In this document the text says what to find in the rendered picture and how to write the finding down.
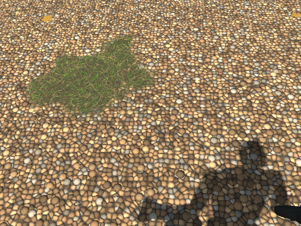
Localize robot right hand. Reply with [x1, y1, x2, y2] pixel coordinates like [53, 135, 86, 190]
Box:
[274, 205, 301, 224]

